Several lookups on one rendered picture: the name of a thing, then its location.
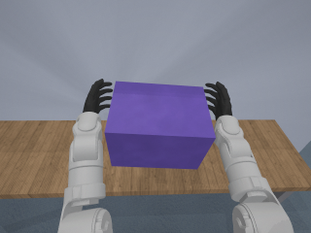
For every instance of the robot left forearm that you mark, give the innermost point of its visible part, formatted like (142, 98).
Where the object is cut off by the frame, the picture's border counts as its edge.
(85, 176)

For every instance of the robot right forearm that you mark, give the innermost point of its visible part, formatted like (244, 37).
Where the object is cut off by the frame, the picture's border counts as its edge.
(246, 184)

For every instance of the left robot hand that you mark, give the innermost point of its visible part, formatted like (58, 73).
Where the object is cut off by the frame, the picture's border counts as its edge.
(93, 100)

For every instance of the right robot upper arm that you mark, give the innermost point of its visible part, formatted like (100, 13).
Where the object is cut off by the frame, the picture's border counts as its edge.
(260, 217)

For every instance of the carton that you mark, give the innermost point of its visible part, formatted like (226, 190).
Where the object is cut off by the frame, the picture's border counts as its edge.
(155, 125)

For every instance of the right robot hand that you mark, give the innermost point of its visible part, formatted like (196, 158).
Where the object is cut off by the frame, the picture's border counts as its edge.
(222, 102)

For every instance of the table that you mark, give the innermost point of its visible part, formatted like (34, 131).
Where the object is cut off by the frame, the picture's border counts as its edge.
(34, 163)

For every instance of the left robot upper arm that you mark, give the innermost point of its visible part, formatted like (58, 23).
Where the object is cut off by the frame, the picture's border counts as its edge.
(97, 220)

